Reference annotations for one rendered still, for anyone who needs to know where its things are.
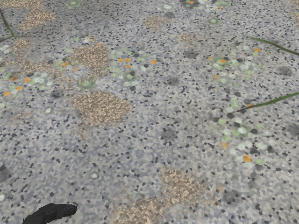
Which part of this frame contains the robot left hand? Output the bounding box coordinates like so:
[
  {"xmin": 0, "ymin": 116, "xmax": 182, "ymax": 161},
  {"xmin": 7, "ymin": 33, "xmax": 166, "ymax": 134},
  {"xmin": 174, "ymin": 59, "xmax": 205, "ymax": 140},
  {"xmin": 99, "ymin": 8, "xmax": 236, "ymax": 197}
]
[{"xmin": 22, "ymin": 203, "xmax": 78, "ymax": 224}]

